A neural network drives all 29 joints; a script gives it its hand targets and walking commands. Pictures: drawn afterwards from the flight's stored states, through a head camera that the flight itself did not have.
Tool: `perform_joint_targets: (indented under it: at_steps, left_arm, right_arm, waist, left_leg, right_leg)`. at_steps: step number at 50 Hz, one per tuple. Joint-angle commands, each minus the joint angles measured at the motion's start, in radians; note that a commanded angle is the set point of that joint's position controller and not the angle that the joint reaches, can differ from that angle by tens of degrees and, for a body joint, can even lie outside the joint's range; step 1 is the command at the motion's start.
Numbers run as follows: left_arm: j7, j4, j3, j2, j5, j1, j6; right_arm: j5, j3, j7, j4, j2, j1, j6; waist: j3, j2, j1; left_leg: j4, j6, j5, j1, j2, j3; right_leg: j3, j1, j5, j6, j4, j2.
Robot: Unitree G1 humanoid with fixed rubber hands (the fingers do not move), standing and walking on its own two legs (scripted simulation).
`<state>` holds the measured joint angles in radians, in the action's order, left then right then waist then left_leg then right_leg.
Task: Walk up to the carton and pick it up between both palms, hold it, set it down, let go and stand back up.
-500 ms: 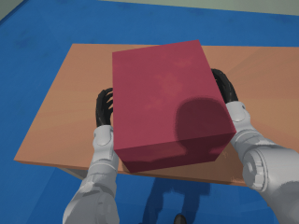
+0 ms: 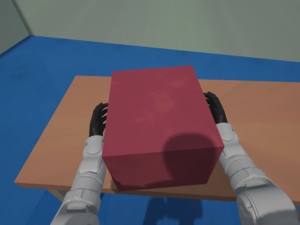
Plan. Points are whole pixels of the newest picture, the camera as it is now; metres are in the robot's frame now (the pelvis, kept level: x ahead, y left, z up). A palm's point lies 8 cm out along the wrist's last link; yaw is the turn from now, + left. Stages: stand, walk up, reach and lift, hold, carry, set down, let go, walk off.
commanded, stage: reach and lift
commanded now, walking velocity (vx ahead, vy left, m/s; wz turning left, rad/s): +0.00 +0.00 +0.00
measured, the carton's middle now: (157, 125) +0.40 +0.01 +0.05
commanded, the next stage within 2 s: hold in 1.36 s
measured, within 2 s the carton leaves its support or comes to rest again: neither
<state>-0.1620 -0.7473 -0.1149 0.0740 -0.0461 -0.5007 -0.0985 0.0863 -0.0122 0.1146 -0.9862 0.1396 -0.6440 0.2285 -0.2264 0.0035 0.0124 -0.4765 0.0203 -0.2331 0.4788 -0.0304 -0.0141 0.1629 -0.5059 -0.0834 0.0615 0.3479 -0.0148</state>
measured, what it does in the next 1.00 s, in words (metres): stands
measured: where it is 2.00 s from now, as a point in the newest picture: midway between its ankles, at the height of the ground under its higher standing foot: outside the picture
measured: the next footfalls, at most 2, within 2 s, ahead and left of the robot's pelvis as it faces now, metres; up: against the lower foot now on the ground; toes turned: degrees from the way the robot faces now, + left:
none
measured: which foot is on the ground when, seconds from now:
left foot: down 0.00-1.00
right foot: down 0.00-1.00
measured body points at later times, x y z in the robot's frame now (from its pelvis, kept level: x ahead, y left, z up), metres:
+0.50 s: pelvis +0.01 +0.02 +0.01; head +0.00 +0.05 +0.46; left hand +0.39 +0.18 +0.14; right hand +0.38 -0.16 +0.13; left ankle -0.01 +0.13 -0.74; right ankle +0.05 -0.08 -0.74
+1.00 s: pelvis +0.01 +0.03 +0.01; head -0.01 +0.06 +0.46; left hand +0.38 +0.18 +0.15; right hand +0.37 -0.16 +0.15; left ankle -0.01 +0.13 -0.74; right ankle +0.05 -0.08 -0.74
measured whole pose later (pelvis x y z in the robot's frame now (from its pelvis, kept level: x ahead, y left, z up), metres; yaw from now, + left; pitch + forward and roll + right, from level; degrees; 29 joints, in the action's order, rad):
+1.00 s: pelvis +0.01 +0.03 +0.01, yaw -1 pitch -5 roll -2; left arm -0.03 -0.08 -0.17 0.02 0.16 -0.43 0.61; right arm 0.15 -0.09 0.10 -0.43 0.10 -0.50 -0.30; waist 0.02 0.04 -0.07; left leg -0.36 -0.03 -0.25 0.03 0.00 0.02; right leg 0.12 -0.08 -0.09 0.01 0.25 0.00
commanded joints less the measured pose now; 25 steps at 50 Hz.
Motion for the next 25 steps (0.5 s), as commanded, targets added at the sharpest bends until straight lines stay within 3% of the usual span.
perform_joint_targets:
  at_steps: [1,3,4,5,6,7,8,9,10,11,12,13,14,15,17,18,19,20,21,22,23,24,25]
  left_arm:
    - [0.098,0.521,0.47,-0.727,0.028,-0.906,0.054]
    - [0.108,0.53,0.434,-0.723,0.047,-0.904,0.144]
    - [0.12,0.506,0.412,-0.709,0.058,-0.869,0.186]
    - [0.119,0.513,0.388,-0.729,0.086,-0.836,0.226]
    - [0.128,0.454,0.345,-0.709,0.116,-0.783,0.281]
    - [0.155,0.411,0.314,-0.682,0.136,-0.719,0.334]
    - [0.185,0.413,0.277,-0.65,0.15,-0.734,0.37]
    - [0.203,0.417,0.23,-0.647,0.171,-0.705,0.404]
    - [0.24,0.392,0.213,-0.607,0.184,-0.71,0.429]
    - [0.262,0.402,0.157,-0.605,0.208,-0.701,0.449]
    - [0.278,0.441,0.153,-0.592,0.214,-0.734,0.463]
    - [0.292,0.458,0.139,-0.589,0.228,-0.723,0.48]
    - [0.292,0.502,0.143,-0.603,0.236,-0.707,0.497]
    - [0.3,0.512,0.161,-0.586,0.236,-0.728,0.508]
    - [0.321,0.566,0.193,-0.568,0.221,-0.758,0.512]
    - [0.309,0.624,0.22,-0.602,0.216,-0.723,0.519]
    - [0.309,0.656,0.258,-0.589,0.199,-0.75,0.51]
    - [0.294,0.691,0.265,-0.615,0.2,-0.709,0.515]
    - [0.276,0.751,0.307,-0.626,0.187,-0.706,0.516]
    - [0.255,0.799,0.336,-0.644,0.174,-0.623,0.535]
    - [0.257,0.798,0.363,-0.608,0.157,-0.606,0.547]
    - [0.243,0.843,0.368,-0.625,0.149,-0.59,0.556]
    - [0.238,0.848,0.398,-0.608,0.133,-0.578,0.564]
  right_arm:
    - [0.017,0.346,-0.173,0.448,-0.662,-0.703,-0.055]
    - [0.032,0.3,-0.178,0.433,-0.605,-0.751,-0.12]
    - [0.038,0.288,-0.174,0.433,-0.605,-0.724,-0.146]
    - [0.042,0.262,-0.185,0.407,-0.553,-0.742,-0.161]
    - [0.044,0.236,-0.187,0.375,-0.524,-0.724,-0.191]
    - [0.04,0.214,-0.169,0.366,-0.533,-0.683,-0.223]
    - [0.03,0.18,-0.155,0.359,-0.536,-0.695,-0.242]
    - [0.031,0.174,-0.158,0.363,-0.512,-0.711,-0.253]
    - [0.023,0.151,-0.132,0.368,-0.551,-0.664,-0.271]
    - [0.019,0.155,-0.136,0.366,-0.532,-0.706,-0.278]
    - [0.017,0.139,-0.137,0.382,-0.541,-0.712,-0.281]
    - [0.02,0.153,-0.14,0.406,-0.548,-0.712,-0.282]
    - [0.029,0.17,-0.152,0.431,-0.53,-0.734,-0.28]
    - [0.027,0.152,-0.147,0.457,-0.543,-0.732,-0.277]
    - [0.019,0.167,-0.132,0.533,-0.582,-0.726,-0.271]
    - [0.036,0.198,-0.142,0.587,-0.551,-0.749,-0.261]
    - [0.035,0.192,-0.132,0.628,-0.574,-0.724,-0.253]
    - [0.045,0.229,-0.146,0.661,-0.543,-0.746,-0.245]
    - [0.054,0.224,-0.155,0.673,-0.521,-0.722,-0.24]
    - [0.078,0.281,-0.169,0.752,-0.498,-0.721,-0.241]
    - [0.086,0.285,-0.158,0.762,-0.507,-0.668,-0.258]
    - [0.093,0.295,-0.171,0.786,-0.467,-0.693,-0.261]
    - [0.094,0.307,-0.168,0.818,-0.483,-0.664,-0.267]
  waist:
    - [-0.543,-0.022,-0.055]
    - [-0.45,-0.034,-0.036]
    - [-0.406,-0.019,-0.049]
    - [-0.378,-0.051,-0.026]
    - [-0.279,-0.043,-0.033]
    - [-0.191,-0.002,-0.071]
    - [-0.134,-0.004,-0.079]
    - [-0.107,-0.012,-0.046]
    - [-0.06,0.028,-0.111]
    - [-0.037,0.014,-0.056]
    - [-0.053,0.014,-0.075]
    - [-0.054,0.001,-0.064]
    - [-0.07,-0.025,-0.037]
    - [-0.076,-0.019,-0.078]
    - [-0.111,-0.022,-0.116]
    - [-0.162,-0.063,-0.085]
    - [-0.205,-0.058,-0.129]
    - [-0.23,-0.092,-0.079]
    - [-0.267,-0.112,-0.101]
    - [-0.299,-0.105,-0.073]
    - [-0.28,-0.071,-0.114]
    - [-0.299,-0.088,-0.07]
    - [-0.315,-0.056,-0.092]
  left_leg:
    - [0.025,0.036,0.402,-0.223,0.045,-0.059]
    - [0.071,0.043,0.359,-0.244,0.038,-0.067]
    - [0.08,0.036,0.355,-0.256,0.044,-0.064]
    - [0.103,0.051,0.371,-0.294,0.035,-0.068]
    - [0.121,0.048,0.353,-0.313,0.033,-0.066]
    - [0.141,0.031,0.305,-0.313,0.043,-0.06]
    - [0.167,0.028,0.257,-0.286,0.051,-0.05]
    - [0.184,0.029,0.254,-0.284,0.054,-0.04]
    - [0.19,0.014,0.204,-0.271,0.066,-0.03]
    - [0.222,0.012,0.17,-0.251,0.066,-0.017]
    - [0.222,0.011,0.176,-0.263,0.065,-0.011]
    - [0.219,0.01,0.198,-0.274,0.07,-0.001]
    - [0.219,0.019,0.231,-0.302,0.066,0.004]
    - [0.209,0.017,0.237,-0.317,0.068,0.009]
    - [0.19,0.016,0.267,-0.325,0.078,0.017]
    - [0.178,0.032,0.336,-0.365,0.07,0.013]
    - [0.15,0.034,0.375,-0.394,0.076,0.012]
    - [0.144,0.046,0.438,-0.422,0.067,0.01]
    - [0.127,0.061,0.494,-0.48,0.06,0.002]
    - [0.106,0.067,0.583,-0.535,0.052,0.0]
    - [0.098,0.058,0.58,-0.539,0.056,-0.007]
    - [0.105,0.065,0.601,-0.534,0.046,-0.009]
    - [0.098,0.056,0.586,-0.548,0.05,-0.01]
  right_leg:
    - [-0.143,0.585,0.182,-0.05,0.024,0.005]
    - [-0.134,0.552,0.082,-0.036,-0.005,0.005]
    - [-0.137,0.579,0.1,-0.043,-0.018,0.01]
    - [-0.118,0.545,0.069,-0.032,-0.024,-0.003]
    - [-0.117,0.55,0.041,-0.028,-0.05,-0.004]
    - [-0.123,0.604,0.055,-0.044,-0.07,0.002]
    - [-0.125,0.627,0.044,-0.053,-0.078,0.015]
    - [-0.118,0.636,0.042,-0.055,-0.08,0.023]
    - [-0.131,0.704,0.074,-0.077,-0.09,0.037]
    - [-0.118,0.693,0.039,-0.078,-0.085,0.041]
    - [-0.114,0.707,0.054,-0.082,-0.086,0.042]
    - [-0.11,0.725,0.085,-0.085,-0.081,0.044]
    - [-0.096,0.717,0.09,-0.079,-0.074,0.032]
    - [-0.092,0.722,0.091,-0.08,-0.081,0.027]
    - [-0.093,0.776,0.172,-0.092,-0.068,0.03]
    - [-0.076,0.755,0.202,-0.079,-0.056,0.016]
    - [-0.079,0.772,0.242,-0.085,-0.056,0.013]
    - [-0.066,0.744,0.255,-0.07,-0.047,0.002]
    - [-0.054,0.702,0.254,-0.06,-0.049,-0.012]
    - [-0.041,0.682,0.293,-0.051,-0.047,-0.032]
    - [-0.048,0.694,0.31,-0.058,-0.055,-0.034]
    - [-0.035,0.654,0.294,-0.046,-0.047,-0.044]
    - [-0.045,0.662,0.303,-0.055,-0.054,-0.044]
